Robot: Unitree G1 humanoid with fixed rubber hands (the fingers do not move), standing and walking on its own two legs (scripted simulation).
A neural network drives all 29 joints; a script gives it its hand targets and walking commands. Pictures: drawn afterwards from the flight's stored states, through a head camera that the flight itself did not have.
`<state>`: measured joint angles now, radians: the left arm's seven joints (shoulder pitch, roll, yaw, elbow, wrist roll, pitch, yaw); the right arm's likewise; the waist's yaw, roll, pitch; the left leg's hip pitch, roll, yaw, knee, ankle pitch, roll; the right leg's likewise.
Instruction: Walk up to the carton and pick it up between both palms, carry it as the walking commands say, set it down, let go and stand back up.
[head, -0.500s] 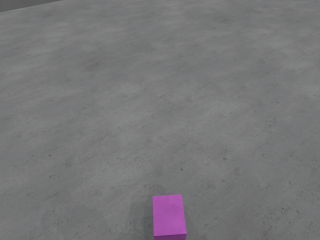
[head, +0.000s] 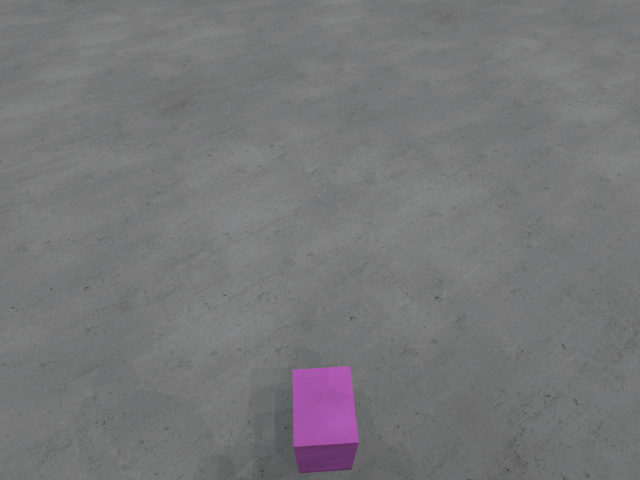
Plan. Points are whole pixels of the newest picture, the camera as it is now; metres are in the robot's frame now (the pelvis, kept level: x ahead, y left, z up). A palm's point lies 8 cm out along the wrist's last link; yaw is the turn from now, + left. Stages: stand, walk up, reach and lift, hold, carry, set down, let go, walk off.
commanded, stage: walk up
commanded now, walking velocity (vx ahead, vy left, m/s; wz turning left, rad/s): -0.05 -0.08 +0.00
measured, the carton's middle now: (323, 422) +0.39 +0.02 -0.62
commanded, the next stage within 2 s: stand in 0.28 s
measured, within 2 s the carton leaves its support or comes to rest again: neither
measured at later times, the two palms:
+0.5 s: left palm out of the picture +0.01 +0.20 -0.13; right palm out of the picture +0.00 -0.26 -0.13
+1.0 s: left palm out of the picture +0.13 +0.21 -0.11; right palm out of the picture +0.13 -0.26 -0.12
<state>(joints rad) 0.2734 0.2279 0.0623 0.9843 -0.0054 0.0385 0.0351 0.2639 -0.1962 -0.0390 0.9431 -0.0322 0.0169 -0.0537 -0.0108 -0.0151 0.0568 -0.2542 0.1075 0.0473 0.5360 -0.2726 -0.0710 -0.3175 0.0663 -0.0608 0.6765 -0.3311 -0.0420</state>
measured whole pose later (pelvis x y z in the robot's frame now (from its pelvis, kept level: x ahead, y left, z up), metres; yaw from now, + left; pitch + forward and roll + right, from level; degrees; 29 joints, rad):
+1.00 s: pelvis -0.05 -0.03 -0.02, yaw +1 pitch +4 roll +0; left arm -0.07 0.26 0.00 0.68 -0.06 0.48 0.01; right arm -0.05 -0.25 0.05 0.65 0.10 0.50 -0.03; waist 0.00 0.00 0.03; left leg -0.44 0.04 0.03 0.72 -0.34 -0.01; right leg -0.48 0.00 -0.10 0.71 -0.30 -0.06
